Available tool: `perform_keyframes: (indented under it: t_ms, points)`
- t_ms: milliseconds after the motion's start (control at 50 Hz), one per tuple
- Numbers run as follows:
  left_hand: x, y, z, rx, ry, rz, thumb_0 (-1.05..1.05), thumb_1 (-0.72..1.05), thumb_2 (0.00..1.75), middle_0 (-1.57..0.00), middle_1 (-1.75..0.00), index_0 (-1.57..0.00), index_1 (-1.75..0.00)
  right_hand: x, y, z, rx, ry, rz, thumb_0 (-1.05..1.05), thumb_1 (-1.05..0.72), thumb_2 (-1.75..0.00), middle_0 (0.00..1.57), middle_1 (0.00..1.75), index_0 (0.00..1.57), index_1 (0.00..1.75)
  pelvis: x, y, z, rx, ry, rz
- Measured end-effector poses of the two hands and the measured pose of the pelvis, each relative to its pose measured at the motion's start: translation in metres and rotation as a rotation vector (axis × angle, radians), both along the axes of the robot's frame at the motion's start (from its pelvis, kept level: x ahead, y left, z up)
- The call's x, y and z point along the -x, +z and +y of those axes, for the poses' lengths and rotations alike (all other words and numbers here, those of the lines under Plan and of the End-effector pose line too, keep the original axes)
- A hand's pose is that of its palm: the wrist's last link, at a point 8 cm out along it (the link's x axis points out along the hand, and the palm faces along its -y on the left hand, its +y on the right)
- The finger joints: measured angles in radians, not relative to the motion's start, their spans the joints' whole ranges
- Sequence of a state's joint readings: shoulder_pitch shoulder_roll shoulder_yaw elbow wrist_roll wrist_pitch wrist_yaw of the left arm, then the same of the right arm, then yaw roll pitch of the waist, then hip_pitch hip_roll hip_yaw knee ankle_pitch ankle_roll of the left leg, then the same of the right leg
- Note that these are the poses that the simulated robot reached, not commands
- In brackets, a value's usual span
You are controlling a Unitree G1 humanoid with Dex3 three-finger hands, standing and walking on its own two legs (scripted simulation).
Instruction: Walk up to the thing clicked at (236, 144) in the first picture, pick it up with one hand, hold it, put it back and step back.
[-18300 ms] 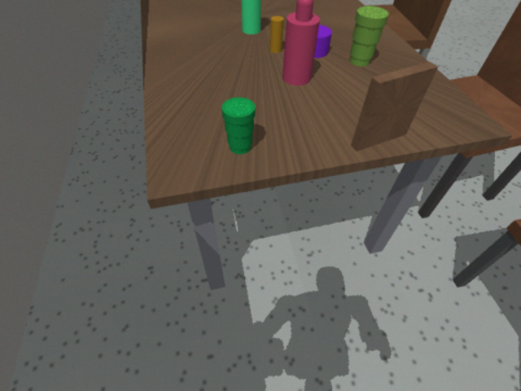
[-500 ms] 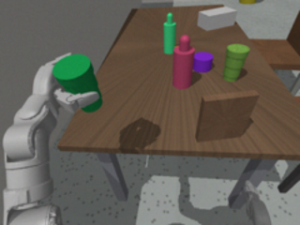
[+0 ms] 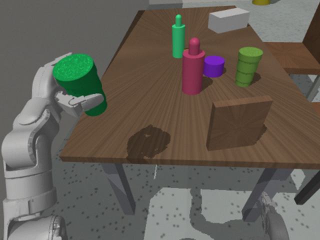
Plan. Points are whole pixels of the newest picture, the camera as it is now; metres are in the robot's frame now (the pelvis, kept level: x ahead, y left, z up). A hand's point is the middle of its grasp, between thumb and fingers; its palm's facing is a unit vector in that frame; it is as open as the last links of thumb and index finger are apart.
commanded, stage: hold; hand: left
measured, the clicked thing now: (85, 89) +0.33 +0.15 +0.26
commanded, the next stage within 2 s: crouch in 0.18 s
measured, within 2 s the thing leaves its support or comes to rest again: neither
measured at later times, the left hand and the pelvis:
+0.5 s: hand (86, 89) +0.35 +0.16 +0.25, palm faces +0.04 -1.00 +0.02, open 9.9 cm; pelvis +0.00 +0.00 +0.00, yaw +0 degrees
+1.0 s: hand (108, 101) +0.42 +0.15 +0.16, palm faces +0.06 -1.00 +0.01, open 9.9 cm; pelvis +0.00 +0.00 +0.00, yaw -1 degrees
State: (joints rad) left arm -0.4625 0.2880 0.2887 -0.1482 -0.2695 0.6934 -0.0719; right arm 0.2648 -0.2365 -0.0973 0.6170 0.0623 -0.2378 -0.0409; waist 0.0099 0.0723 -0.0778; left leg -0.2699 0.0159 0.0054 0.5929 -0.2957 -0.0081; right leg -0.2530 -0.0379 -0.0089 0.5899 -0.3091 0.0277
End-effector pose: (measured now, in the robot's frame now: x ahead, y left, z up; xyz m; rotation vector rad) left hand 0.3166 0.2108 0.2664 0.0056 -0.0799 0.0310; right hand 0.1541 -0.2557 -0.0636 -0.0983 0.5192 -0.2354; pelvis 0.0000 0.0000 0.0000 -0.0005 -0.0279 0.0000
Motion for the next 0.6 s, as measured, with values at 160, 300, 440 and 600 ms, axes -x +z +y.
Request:
perform_keyframes:
  t_ms: [160, 300, 440, 600]
  points:
    - [0.003, -0.007, 0.003, -0.013, -0.013, 0.039, -0.03, -0.55, 1.05, -0.82, -1.15, -0.85, -1.22, 0.001, 0.0, 0.002, -0.004, 0.024, 0.003, -0.01, 0.51, -0.05, 0.05, 0.05, 0.05, 0.05, 0.0, 0.001, -0.001, -0.001, 0.003, 0.002]
    - [0.007, -0.018, -0.006, -0.008, -0.042, 0.064, -0.03, -0.55, 1.05, -0.82, -1.15, -0.85, -1.22, -0.003, 0.002, 0.003, -0.001, 0.024, -0.014, -0.01, 0.52, -0.05, 0.05, 0.05, 0.05, 0.05, 0.003, 0.0, -0.001, -0.001, 0.004, -0.001]
    - [0.001, -0.007, 0.0, 0.018, 0.003, 0.018, -0.02, -0.54, 1.04, -0.82, -1.15, -0.85, -1.22, 0.001, 0.0, 0.001, 0.01, 0.015, 0.0, -0.01, 0.53, -0.05, 0.05, 0.05, 0.05, 0.05, 0.003, 0.0, -0.001, -0.002, 0.006, 0.0]
    - [-0.026, -0.046, -0.006, 0.03, -0.002, 0.159, -0.02, -0.54, 1.04, -0.82, -1.14, -0.85, -1.22, 0.01, -0.006, 0.01, 0.011, 0.034, 0.028, -0.01, 0.55, -0.05, 0.05, 0.05, 0.05, 0.05, 0.008, 0.0, -0.001, -0.004, 0.002, 0.016]
